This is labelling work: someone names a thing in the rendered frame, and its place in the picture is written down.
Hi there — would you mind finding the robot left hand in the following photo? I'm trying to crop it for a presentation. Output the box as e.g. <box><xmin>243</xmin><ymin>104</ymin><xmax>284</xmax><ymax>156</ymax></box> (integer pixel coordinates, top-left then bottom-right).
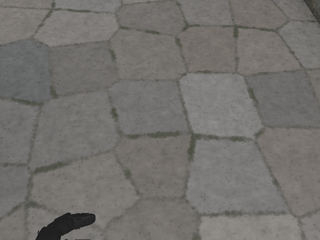
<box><xmin>35</xmin><ymin>212</ymin><xmax>96</xmax><ymax>240</ymax></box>

